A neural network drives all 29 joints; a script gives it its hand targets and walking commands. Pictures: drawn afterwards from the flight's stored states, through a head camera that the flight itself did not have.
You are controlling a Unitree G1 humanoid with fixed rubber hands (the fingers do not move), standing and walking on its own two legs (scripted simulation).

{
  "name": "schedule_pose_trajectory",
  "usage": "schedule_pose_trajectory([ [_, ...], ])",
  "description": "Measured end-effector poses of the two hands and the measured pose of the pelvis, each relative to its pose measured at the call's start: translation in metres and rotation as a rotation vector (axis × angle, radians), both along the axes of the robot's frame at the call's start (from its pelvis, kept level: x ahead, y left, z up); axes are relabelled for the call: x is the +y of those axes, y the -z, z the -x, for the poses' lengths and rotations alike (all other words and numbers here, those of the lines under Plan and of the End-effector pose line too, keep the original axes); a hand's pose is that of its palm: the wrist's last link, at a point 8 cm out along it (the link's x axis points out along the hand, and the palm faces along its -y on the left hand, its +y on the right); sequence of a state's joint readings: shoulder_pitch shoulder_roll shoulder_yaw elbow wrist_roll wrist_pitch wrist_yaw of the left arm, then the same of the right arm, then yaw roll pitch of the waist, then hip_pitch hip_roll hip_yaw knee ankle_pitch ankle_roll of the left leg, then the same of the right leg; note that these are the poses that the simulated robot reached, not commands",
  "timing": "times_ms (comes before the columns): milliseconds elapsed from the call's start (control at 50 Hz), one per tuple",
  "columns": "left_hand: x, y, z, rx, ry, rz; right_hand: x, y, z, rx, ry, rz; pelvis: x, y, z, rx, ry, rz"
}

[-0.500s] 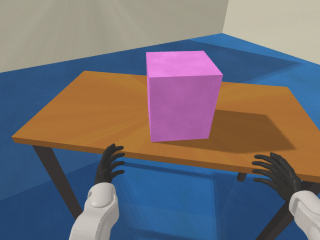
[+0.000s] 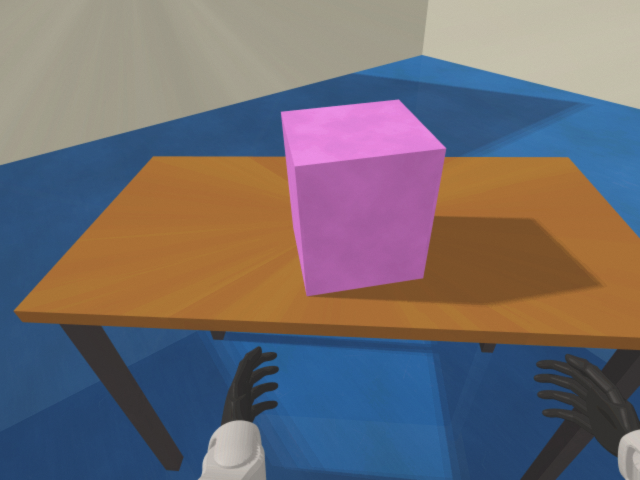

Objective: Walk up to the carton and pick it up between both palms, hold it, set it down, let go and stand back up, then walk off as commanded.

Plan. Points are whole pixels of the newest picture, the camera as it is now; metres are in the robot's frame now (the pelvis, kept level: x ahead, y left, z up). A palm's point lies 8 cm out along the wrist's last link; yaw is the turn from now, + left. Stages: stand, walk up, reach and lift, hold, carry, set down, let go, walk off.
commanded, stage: set down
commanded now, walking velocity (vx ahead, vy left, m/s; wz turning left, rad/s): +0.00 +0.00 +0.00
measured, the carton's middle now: (353, 196) +0.56 -0.04 +0.11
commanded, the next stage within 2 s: let go in 1.76 s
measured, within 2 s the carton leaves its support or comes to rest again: neither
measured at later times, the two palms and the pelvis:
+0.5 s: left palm (204, 455) +0.19 +0.17 +0.00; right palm (571, 430) +0.20 -0.26 +0.01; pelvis +0.02 -0.02 +0.00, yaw +2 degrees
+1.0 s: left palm out of the picture +0.18 +0.20 -0.04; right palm (555, 464) +0.18 -0.25 -0.03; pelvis +0.02 +0.00 +0.00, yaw +1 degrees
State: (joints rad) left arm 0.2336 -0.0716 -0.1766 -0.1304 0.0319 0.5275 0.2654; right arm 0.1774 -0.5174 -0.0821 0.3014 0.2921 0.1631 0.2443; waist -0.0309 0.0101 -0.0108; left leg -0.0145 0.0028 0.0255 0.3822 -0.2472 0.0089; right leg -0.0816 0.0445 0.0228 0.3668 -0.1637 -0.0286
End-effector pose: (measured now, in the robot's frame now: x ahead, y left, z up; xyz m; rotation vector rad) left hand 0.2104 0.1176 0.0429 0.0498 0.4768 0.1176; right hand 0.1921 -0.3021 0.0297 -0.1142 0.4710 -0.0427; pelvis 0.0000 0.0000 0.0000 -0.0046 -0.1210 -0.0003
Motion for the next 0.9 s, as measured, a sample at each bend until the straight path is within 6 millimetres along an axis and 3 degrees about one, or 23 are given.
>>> schedule_pose_trajectory([
  [120, 0.015, 0.009, -0.001, 0.006, -0.035, -0.026, 0.018, 0.01, 0.008, 0.004, -0.021, -0.03, -0.011, -0.001, -0.013, 0.035, 0.008, -0.003],
  [400, 0.042, 0.035, 0.013, 0.072, -0.088, -0.033, 0.034, 0.013, -0.005, 0.025, -0.05, 0.014, -0.022, -0.003, -0.019, 0.082, -0.027, 0.004],
  [700, 0.066, 0.06, 0.029, 0.157, -0.072, -0.047, 0.052, 0.039, 0.006, 0.114, -0.028, 0.008, -0.011, -0.001, -0.016, 0.085, -0.031, 0.008],
  [900, 0.075, 0.075, 0.031, 0.208, -0.032, -0.069, 0.049, 0.055, 0.012, 0.144, -0.004, 0.026, 0.002, 0.0, -0.015, 0.078, -0.025, 0.011],
])
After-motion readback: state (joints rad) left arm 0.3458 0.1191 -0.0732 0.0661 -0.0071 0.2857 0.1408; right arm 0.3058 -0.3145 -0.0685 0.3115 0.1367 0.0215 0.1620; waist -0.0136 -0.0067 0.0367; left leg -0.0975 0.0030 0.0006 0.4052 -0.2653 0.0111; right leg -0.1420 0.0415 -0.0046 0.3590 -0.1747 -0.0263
